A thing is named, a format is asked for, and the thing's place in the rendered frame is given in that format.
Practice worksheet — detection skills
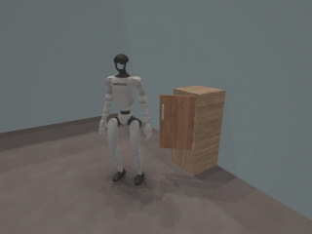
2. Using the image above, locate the robot torso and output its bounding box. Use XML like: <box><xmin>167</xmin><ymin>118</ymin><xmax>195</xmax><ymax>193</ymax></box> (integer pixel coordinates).
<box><xmin>111</xmin><ymin>74</ymin><xmax>136</xmax><ymax>126</ymax></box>

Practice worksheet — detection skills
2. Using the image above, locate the left robot upper arm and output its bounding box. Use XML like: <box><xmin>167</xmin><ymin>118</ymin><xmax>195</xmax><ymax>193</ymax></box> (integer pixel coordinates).
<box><xmin>132</xmin><ymin>76</ymin><xmax>146</xmax><ymax>104</ymax></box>

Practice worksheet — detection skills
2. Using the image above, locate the robot right hand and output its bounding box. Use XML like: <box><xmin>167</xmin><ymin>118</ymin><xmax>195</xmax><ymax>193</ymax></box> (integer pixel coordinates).
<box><xmin>98</xmin><ymin>119</ymin><xmax>108</xmax><ymax>136</ymax></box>

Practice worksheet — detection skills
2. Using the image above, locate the robot left hand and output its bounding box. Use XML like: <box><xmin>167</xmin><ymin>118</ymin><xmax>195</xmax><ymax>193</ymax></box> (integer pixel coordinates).
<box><xmin>143</xmin><ymin>123</ymin><xmax>152</xmax><ymax>141</ymax></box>

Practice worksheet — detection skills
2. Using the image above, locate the cupboard door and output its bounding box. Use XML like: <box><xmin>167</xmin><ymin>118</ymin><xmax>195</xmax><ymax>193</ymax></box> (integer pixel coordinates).
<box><xmin>159</xmin><ymin>95</ymin><xmax>196</xmax><ymax>151</ymax></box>

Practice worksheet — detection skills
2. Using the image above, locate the robot left thigh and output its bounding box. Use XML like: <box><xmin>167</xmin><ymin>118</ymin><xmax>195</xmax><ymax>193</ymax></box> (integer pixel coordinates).
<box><xmin>130</xmin><ymin>117</ymin><xmax>141</xmax><ymax>158</ymax></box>

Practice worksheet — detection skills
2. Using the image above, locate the robot right forearm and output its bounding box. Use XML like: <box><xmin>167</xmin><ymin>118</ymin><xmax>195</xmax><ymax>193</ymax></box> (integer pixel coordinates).
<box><xmin>101</xmin><ymin>99</ymin><xmax>111</xmax><ymax>120</ymax></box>

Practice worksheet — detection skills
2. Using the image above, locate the robot left forearm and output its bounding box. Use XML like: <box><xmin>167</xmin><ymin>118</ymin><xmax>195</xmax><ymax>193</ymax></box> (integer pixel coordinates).
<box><xmin>141</xmin><ymin>97</ymin><xmax>151</xmax><ymax>124</ymax></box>

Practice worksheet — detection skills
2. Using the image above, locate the right robot upper arm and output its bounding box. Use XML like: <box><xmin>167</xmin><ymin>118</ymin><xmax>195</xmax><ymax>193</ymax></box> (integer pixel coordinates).
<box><xmin>104</xmin><ymin>76</ymin><xmax>114</xmax><ymax>101</ymax></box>

